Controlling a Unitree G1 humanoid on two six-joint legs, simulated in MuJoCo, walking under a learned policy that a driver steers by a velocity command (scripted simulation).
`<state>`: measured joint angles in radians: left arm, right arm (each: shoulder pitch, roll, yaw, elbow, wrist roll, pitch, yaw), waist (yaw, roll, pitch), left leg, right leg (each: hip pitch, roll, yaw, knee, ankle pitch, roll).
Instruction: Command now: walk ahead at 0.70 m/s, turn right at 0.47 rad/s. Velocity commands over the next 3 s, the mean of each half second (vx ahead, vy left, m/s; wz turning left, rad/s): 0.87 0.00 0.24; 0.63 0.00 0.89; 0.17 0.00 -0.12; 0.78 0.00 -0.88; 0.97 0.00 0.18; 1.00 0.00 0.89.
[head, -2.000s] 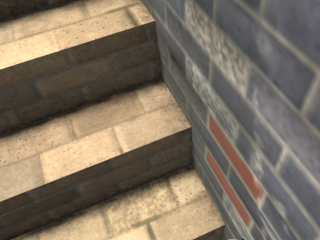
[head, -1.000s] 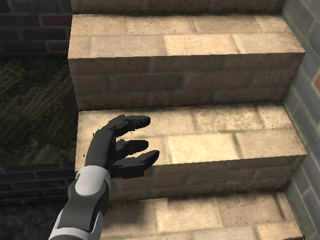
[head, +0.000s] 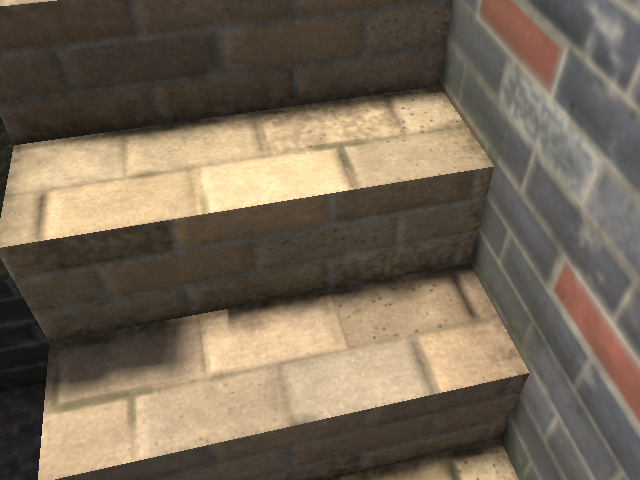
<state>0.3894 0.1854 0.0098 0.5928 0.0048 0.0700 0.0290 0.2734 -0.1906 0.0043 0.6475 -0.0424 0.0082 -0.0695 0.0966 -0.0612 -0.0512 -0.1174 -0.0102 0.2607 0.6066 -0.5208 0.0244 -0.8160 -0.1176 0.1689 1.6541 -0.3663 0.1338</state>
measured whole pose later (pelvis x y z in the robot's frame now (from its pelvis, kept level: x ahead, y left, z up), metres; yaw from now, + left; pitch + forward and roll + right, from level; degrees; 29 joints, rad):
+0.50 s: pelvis +0.09 -0.10 +0.03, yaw +11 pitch +2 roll +1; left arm 0.40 0.15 -0.02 0.92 0.06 -0.06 0.05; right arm 0.14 -0.10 0.07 0.50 0.00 0.03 -0.05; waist 0.00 0.04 -0.01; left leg -1.29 -0.02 -0.08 2.34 -0.15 0.01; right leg -0.20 -0.12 -0.21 0.52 -0.34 0.01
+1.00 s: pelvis +0.24 +0.03 +0.20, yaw +38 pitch -1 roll -1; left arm 0.03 0.17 -0.02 0.50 0.00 0.00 0.05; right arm 0.37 -0.20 -0.02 0.69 0.00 0.03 -0.03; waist -0.05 -0.02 0.05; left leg -0.41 -0.09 -0.12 0.92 -0.45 0.04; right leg -1.02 0.01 0.03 2.16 -0.29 0.06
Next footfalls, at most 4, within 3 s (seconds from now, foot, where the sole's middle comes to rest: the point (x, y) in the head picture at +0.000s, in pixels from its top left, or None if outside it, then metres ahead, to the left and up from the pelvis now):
0.14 right None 0.10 -0.22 -0.75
0.74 left None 0.21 0.14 -0.53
1.28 right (366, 391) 0.50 0.01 -0.32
1.70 left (226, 420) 0.43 0.21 -0.32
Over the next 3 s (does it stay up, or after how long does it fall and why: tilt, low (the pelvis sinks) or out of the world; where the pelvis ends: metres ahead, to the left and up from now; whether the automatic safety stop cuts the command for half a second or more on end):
stays up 0.38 0.00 0.25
